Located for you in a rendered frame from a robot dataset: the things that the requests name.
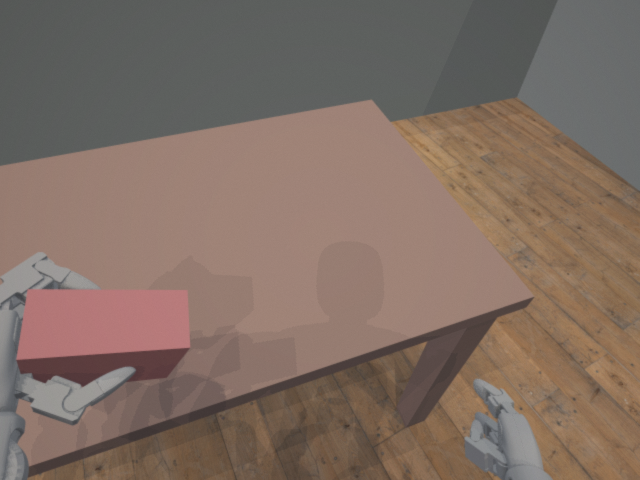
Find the left robot hand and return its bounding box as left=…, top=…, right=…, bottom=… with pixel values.
left=0, top=252, right=136, bottom=426

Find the right robot hand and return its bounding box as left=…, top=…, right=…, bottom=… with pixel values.
left=464, top=379, right=544, bottom=480

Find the table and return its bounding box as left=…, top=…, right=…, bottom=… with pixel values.
left=0, top=100, right=535, bottom=478

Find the left robot forearm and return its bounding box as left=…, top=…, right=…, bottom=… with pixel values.
left=0, top=412, right=29, bottom=480

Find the sponge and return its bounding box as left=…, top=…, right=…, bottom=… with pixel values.
left=16, top=289, right=190, bottom=387

